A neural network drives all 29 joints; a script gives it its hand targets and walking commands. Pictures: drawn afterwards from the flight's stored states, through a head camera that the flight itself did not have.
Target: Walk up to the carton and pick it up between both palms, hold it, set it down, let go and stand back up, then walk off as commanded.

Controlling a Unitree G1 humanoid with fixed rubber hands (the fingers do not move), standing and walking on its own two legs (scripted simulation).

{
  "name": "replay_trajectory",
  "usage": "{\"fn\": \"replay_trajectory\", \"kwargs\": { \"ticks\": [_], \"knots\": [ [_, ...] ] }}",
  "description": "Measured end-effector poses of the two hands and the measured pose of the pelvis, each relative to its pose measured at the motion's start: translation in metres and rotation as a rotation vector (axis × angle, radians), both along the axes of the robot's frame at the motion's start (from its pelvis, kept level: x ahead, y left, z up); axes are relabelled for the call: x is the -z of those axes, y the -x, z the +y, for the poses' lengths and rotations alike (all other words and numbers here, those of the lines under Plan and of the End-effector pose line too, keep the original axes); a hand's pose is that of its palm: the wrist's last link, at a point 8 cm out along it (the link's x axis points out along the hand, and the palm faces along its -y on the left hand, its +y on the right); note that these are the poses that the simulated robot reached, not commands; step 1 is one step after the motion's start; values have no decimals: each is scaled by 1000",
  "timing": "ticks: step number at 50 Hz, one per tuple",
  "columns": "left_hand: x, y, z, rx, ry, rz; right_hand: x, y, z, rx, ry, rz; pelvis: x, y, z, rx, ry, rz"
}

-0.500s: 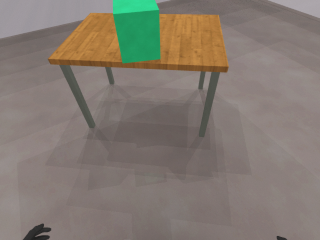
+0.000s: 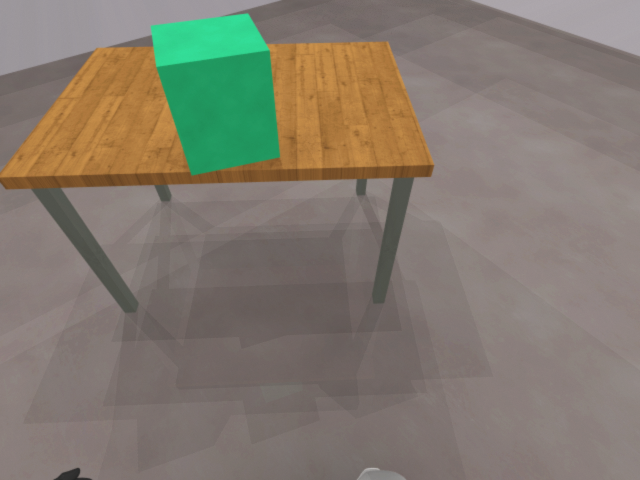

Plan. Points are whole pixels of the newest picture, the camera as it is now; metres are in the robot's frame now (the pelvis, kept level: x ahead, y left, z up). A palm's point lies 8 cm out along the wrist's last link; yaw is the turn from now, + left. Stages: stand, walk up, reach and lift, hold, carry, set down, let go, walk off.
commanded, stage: walk up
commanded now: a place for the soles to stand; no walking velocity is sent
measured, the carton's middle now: (219, 95) +0.90 +0.15 +0.03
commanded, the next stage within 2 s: none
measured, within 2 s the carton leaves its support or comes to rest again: neither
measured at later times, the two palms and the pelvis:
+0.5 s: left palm out of the picture +0.22 +0.41 -0.08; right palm (481, 357) +0.29 -0.27 -0.08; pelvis +0.18 +0.07 -0.01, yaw -1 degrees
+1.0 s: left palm (6, 337) +0.38 +0.45 -0.07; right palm (424, 300) +0.41 -0.22 -0.11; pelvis +0.33 +0.10 -0.01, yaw -2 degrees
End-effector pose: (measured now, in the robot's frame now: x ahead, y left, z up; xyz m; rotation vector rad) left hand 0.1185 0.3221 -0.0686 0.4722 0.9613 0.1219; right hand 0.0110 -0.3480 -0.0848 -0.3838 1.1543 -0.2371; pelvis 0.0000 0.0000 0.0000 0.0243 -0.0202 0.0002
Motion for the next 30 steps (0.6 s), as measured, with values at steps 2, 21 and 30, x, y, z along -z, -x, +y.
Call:
{"fn": "replay_trajectory", "kwargs": {
  "ticks": [2, 21, 30],
  "knots": [
    [-2, -19, -1, -13, -18, -33, 11, -17, -1, 2, -13, 7, 5, -17, -4, -3, 26, -7],
    [-2, -61, 82, -167, -87, 94, 2, -258, 69, -138, -50, -150, 4, -155, 50, 3, 42, -4],
    [14, -166, 84, -75, -20, 91, -12, -273, 82, -39, 1, -119, -2, -214, 73, 18, 13, -12]
  ]
}}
